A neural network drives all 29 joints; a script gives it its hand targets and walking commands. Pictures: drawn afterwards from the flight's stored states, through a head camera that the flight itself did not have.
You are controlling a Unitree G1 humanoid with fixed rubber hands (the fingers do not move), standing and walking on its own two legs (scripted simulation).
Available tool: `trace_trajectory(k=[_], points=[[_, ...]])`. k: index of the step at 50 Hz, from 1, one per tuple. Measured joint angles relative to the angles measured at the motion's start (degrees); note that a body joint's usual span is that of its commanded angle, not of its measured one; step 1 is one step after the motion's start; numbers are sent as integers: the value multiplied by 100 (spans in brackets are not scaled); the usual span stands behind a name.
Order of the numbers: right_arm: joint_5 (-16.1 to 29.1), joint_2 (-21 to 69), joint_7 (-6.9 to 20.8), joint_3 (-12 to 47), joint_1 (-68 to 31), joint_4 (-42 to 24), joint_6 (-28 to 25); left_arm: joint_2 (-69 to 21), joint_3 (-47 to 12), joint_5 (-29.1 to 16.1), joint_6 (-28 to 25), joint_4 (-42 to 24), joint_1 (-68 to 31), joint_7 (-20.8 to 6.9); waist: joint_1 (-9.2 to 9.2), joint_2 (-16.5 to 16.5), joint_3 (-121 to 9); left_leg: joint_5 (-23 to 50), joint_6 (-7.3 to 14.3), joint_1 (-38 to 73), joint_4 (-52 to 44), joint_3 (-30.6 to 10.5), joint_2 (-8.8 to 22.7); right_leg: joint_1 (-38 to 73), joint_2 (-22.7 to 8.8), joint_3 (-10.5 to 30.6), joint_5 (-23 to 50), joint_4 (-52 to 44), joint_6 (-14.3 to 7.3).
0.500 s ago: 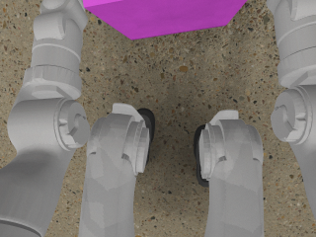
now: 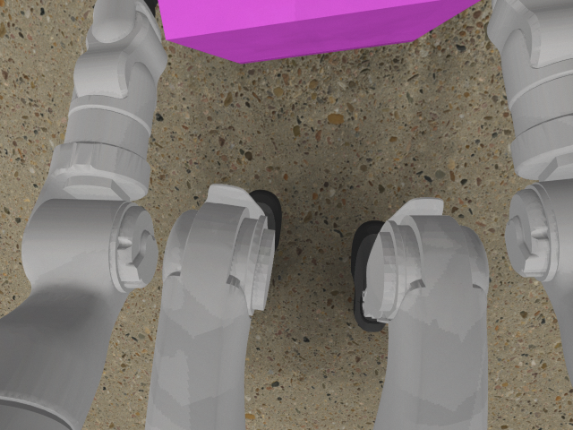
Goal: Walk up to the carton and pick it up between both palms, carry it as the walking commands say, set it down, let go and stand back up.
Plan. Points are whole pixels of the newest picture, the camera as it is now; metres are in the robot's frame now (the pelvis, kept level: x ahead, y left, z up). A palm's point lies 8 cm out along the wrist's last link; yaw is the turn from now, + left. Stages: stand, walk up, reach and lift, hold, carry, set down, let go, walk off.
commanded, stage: set down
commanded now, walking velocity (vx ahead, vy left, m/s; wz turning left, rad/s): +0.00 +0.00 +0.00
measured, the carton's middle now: out of the picture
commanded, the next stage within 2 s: let go in 1.62 s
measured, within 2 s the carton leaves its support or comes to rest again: neither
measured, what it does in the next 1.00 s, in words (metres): rises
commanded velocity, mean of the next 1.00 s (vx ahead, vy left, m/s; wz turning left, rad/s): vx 0.00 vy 0.00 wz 0.00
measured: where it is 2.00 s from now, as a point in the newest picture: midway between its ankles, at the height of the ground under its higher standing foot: (313, 277)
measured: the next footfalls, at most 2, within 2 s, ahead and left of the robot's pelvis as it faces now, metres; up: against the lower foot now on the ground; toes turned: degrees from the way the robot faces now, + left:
none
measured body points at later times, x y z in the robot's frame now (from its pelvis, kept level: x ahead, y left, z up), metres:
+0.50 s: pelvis +0.00 +0.00 +0.02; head +0.37 +0.00 +0.25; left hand +0.53 +0.23 -0.13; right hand +0.58 -0.18 -0.14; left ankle +0.12 +0.12 -0.33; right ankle +0.08 -0.09 -0.33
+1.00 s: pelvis -0.01 +0.00 +0.15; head +0.36 +0.00 +0.39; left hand +0.53 +0.23 +0.02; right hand +0.58 -0.19 +0.02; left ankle +0.12 +0.12 -0.33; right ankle +0.08 -0.10 -0.33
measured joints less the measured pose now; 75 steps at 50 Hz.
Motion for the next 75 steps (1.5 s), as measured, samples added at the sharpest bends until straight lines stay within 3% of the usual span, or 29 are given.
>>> trace_trajectory(k=[13,23,33,42,54,67,75], points=[[141,-433,157,9,-414,423,-21,235,111,-16,-18,278,-121,-54,14,16,-2,131,139,-146,112,116,154,-184,-15,39,173,97,57],[375,-614,171,-80,303,-969,555,186,153,-130,671,-1451,462,95,10,-26,15,29,132,244,-97,41,88,274,-104,-24,29,-146,4],[41,-582,339,-549,127,-1185,835,228,259,8,1075,-2098,645,34,36,-167,-2,-13,66,1066,-915,-101,58,1086,-94,-58,63,-1033,-52],[89,-506,367,-616,532,-1918,1311,247,166,-42,1610,-3047,1035,64,-14,-218,7,196,40,1838,-1851,-232,22,1855,-81,-67,326,-2026,-55],[117,-769,615,-663,-16,-1268,1329,492,286,-53,1669,-2263,287,-9,23,-197,-7,759,61,2684,-3253,-252,38,2628,-61,60,950,-3412,10],[231,-817,704,-704,310,-1951,1817,497,187,-118,2228,-3072,692,31,-36,-237,7,1217,82,3812,-4739,-336,40,3744,-73,119,1443,-4927,32],[-39,-740,887,-927,199,-1155,1414,359,349,198,1752,-2264,518,-114,98,-241,-20,1502,97,4719,-5778,-319,93,4609,-51,222,1772,-5961,49]])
